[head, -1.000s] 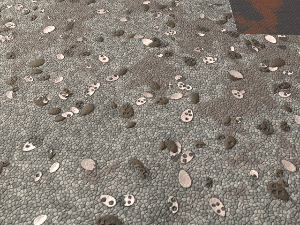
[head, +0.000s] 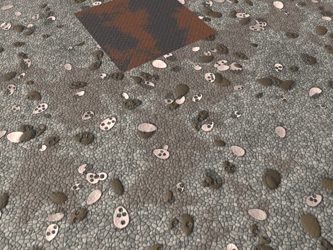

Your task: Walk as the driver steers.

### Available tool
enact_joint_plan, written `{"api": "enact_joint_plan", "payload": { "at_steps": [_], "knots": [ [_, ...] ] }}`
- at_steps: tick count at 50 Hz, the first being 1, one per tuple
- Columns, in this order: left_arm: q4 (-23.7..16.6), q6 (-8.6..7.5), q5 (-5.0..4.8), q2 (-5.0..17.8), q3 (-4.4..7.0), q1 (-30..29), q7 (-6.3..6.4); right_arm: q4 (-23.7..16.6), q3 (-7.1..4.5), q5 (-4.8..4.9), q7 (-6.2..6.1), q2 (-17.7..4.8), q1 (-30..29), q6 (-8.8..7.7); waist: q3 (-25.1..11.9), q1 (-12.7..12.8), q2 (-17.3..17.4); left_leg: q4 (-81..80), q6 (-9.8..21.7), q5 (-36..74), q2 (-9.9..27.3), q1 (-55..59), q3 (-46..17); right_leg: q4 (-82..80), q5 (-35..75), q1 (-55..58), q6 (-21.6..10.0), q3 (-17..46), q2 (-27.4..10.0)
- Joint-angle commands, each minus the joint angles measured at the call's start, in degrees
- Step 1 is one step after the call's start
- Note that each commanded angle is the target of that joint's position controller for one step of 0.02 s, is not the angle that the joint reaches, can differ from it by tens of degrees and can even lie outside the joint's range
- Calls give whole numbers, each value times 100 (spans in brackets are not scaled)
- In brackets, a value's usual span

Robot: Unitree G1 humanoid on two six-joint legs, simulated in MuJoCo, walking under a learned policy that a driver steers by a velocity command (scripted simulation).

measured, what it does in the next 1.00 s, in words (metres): steps on the spot, turning left: right foot, then left foot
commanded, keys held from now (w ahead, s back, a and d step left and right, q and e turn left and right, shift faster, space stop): q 1.00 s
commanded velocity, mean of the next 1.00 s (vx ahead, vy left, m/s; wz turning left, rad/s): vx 0.02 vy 0.00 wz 0.32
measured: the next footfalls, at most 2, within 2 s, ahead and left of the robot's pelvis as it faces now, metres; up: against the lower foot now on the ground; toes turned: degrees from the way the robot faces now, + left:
right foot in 0.04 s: +0.11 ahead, -0.10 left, +0.00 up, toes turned -3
left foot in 0.46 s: +0.02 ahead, +0.09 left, +0.00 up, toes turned +9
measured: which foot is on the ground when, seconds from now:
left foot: down 0.00-0.04, up 0.06-0.44, down 0.46-0.94, up 0.96-1.00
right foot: up 0.00-0.02, down 0.04-0.46, up 0.48-0.92, down 0.94-1.00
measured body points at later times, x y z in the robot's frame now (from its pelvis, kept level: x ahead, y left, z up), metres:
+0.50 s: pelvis +0.01 +0.00 -0.01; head +0.02 +0.02 +0.44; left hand +0.12 +0.28 -0.13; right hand +0.12 -0.26 -0.12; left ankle -0.02 +0.08 -0.74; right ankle +0.06 -0.10 -0.73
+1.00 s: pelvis +0.00 -0.03 +0.00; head +0.03 -0.04 +0.45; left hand +0.01 +0.27 -0.09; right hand +0.22 -0.25 -0.12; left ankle -0.03 +0.07 -0.71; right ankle +0.05 -0.12 -0.74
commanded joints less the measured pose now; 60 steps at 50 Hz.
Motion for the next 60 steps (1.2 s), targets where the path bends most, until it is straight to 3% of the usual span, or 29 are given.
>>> {"api": "enact_joint_plan", "payload": {
  "at_steps": [1,2,3,4,6,7,8,10,13,19,22,23,24,25,26,27,28,30,32,39,43,46,47,48,49,50,51,53,60],
  "knots": [
    [-346,-169,68,428,147,340,60,-260,-276,54,-39,-959,95,85,-765,200,627,514,506,2883,1207,110,-543,-1201,229,1150,-220,-95,225],
    [-276,-263,143,727,220,674,145,-203,-229,11,-26,-796,462,118,-1094,297,-213,1488,217,1929,872,-355,-341,-1780,1290,1992,-374,690,-266],
    [-481,-296,107,1373,310,643,212,-562,-30,-3,39,-170,689,157,-1423,129,-1730,2863,-192,-1789,1,-1852,-141,-1859,3886,2999,-1148,2930,-2186],
    [-325,-271,-161,1048,268,1117,290,-442,-69,-22,-12,-440,275,321,-1843,659,-991,3359,-195,-2152,-124,-1669,-1050,-1835,4313,2662,-1766,2699,-2336],
    [-167,-261,-85,332,-47,505,407,-371,-10,106,26,-279,-32,397,-989,291,-724,2990,-152,-1529,24,-1406,-1460,-2143,3491,1828,-1416,1661,-1696],
    [-157,-259,-47,173,-127,137,463,-256,-15,68,30,-302,15,394,-765,110,-717,2547,-147,-1238,41,-1195,-1507,-2269,3067,1620,-1116,1308,-1401],
    [-148,-271,-29,143,-154,-29,510,-85,-41,2,45,-389,241,418,-708,32,-815,2357,-158,-1006,-92,-850,-1434,-2275,3257,1445,-988,972,-1223],
    [-57,-285,-7,362,-105,40,518,42,-82,16,79,-463,395,428,-801,45,-637,2091,-138,-937,-284,-676,-1378,-2131,3411,1610,-924,720,-1188],
    [60,-254,-47,643,12,183,503,-17,-85,37,111,-386,215,439,-788,165,-567,1970,-112,-917,-322,-829,-1295,-2098,2617,1745,-1028,772,-1352],
    [164,-151,2,636,109,127,505,-186,-111,35,147,-302,41,441,-681,218,-633,1653,22,-959,-321,-841,-1069,-2075,1449,1520,-1157,785,-1573],
    [210,-114,-56,739,180,-46,525,-137,-104,24,177,-239,400,375,-757,-61,-486,314,270,-109,-429,-49,-935,-1586,1180,1155,-773,436,-1445],
    [244,-93,-52,678,194,46,521,-158,-148,-36,175,-469,445,324,-579,-76,6,-567,440,214,-157,142,-1607,-1029,539,752,-370,154,-1181],
    [119,-57,-11,310,125,233,488,-281,-261,-121,134,-1045,450,258,-554,112,1406,-1234,783,986,1306,518,-3690,466,-988,-278,122,-489,-426],
    [-121,1,-48,344,96,-334,544,-261,-440,-93,82,-1559,577,292,-38,-214,1828,-1442,1557,2138,1915,-208,-4530,1265,-2088,-815,202,-85,321],
    [-79,35,-39,418,109,-352,537,-252,-401,-74,47,-1301,537,303,3,-66,1031,-1371,1632,2068,1628,-273,-4055,1899,-1711,-730,218,358,101],
    [27,29,-73,439,132,-213,501,-293,-343,10,26,-1073,180,312,21,148,702,-1299,1461,1777,1206,-313,-3540,2026,-1201,-684,207,466,56],
    [137,-8,-79,522,162,-45,476,-388,-314,8,26,-956,-197,336,-27,314,593,-1227,1235,1732,849,-217,-3218,2004,-858,-673,215,463,59],
    [274,-31,23,596,198,205,416,-476,-295,60,30,-825,-280,312,-419,293,616,-1016,1207,2487,593,233,-2964,2205,-603,-627,302,395,123],
    [237,-30,-24,525,178,184,398,-435,-325,78,55,-859,-50,289,-578,199,526,-911,1227,2661,577,545,-2999,2054,-588,-686,380,413,123],
    [15,-50,-72,533,110,-111,458,-462,-437,0,62,-1078,204,354,-530,-100,823,-753,1369,2027,587,537,-3666,740,-870,-386,385,493,206],
    [-44,-132,-137,587,87,117,497,-574,-480,-24,127,-1160,-134,389,-640,16,903,-569,1216,2467,479,114,-4044,12,-930,417,243,489,391],
    [61,-240,-122,560,72,732,578,-672,-465,75,134,-1082,-631,396,-680,446,782,-227,700,1977,74,-523,-4085,-1794,12,1698,106,489,404],
    [57,-284,-45,923,147,820,640,-732,-396,108,118,-822,-557,368,-709,390,153,321,347,840,-333,-1076,-3702,-2489,-157,2205,-70,1263,-419],
    [-127,-260,-22,1446,218,505,653,-772,-295,104,95,-372,-99,337,-743,88,-1150,1530,36,-1144,-1282,-1945,-2485,-2870,85,2599,-535,2861,-1943],
    [-125,-211,20,1502,259,478,592,-713,-423,-97,53,-921,-156,370,-613,198,-1048,2638,-30,-1715,-1183,-2022,-2031,-2724,585,1762,-1147,3089,-2311],
    [-175,-219,6,1103,157,341,546,-651,-483,-107,75,-1064,-201,392,-429,87,-672,3222,-31,-1440,-961,-1891,-2147,-2675,862,1468,-1239,2733,-2088],
    [-211,-228,-31,800,75,27,516,-524,-492,-92,126,-1024,-142,424,-236,-37,-474,3565,-61,-1048,-873,-1831,-2098,-2615,985,1283,-1082,2057,-1661],
    [-296,-242,-15,702,43,-187,557,-408,-474,-36,255,-929,52,489,-324,-89,-773,3934,-202,-611,-841,-1947,-1877,-2467,1525,1571,-879,1223,-1149],
    [-36,-280,-13,858,153,638,532,-601,-305,11,338,-629,-570,574,-538,408,-804,2741,-378,-827,-630,-1939,-1602,-2161,2178,2466,-1103,850,-1428]
  ]
}}
Keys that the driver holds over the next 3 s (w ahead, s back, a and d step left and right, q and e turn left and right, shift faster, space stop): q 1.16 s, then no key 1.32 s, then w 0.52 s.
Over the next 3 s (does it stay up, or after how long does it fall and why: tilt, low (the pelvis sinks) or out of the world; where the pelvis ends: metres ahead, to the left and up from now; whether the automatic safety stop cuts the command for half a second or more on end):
stays up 0.06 0.06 0.01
